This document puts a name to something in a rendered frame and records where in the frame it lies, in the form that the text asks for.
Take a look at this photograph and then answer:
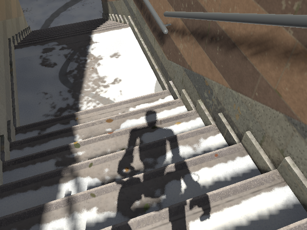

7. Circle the stairs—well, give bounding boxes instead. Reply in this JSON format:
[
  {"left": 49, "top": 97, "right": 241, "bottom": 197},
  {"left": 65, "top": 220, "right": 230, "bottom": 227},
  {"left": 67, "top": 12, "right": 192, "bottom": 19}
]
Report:
[
  {"left": 0, "top": 89, "right": 307, "bottom": 230},
  {"left": 17, "top": 18, "right": 125, "bottom": 45}
]

